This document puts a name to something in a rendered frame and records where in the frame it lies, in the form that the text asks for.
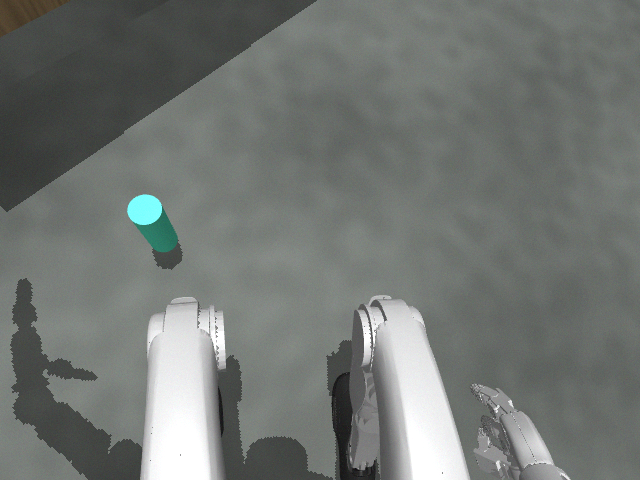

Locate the right robot hand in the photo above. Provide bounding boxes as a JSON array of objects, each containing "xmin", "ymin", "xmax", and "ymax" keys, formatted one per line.
[{"xmin": 470, "ymin": 383, "xmax": 555, "ymax": 480}]

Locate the right robot foot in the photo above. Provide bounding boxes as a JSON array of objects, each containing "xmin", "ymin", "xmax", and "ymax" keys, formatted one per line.
[{"xmin": 332, "ymin": 372, "xmax": 375, "ymax": 480}]

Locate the right robot arm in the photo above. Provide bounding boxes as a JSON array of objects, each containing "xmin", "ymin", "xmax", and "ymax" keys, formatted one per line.
[{"xmin": 519, "ymin": 464, "xmax": 570, "ymax": 480}]

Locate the can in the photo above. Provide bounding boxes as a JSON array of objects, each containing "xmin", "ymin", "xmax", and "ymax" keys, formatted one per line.
[{"xmin": 127, "ymin": 195, "xmax": 178, "ymax": 252}]

